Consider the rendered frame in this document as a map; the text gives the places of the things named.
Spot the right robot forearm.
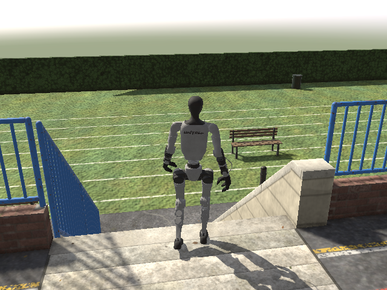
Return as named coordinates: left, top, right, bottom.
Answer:
left=216, top=148, right=229, bottom=177

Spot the right robot hand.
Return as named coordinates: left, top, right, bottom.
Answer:
left=217, top=175, right=231, bottom=192

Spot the left robot foot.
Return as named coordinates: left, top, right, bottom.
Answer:
left=174, top=238, right=183, bottom=250

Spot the right robot upper arm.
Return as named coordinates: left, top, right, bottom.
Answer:
left=207, top=123, right=222, bottom=158

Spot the left robot forearm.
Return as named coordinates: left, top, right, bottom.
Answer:
left=163, top=146, right=173, bottom=164

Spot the humanoid robot torso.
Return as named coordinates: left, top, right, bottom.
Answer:
left=180, top=119, right=209, bottom=181

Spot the left robot hand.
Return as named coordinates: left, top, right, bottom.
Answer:
left=163, top=162, right=177, bottom=172

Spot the left robot upper arm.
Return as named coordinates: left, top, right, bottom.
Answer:
left=166, top=121, right=182, bottom=154

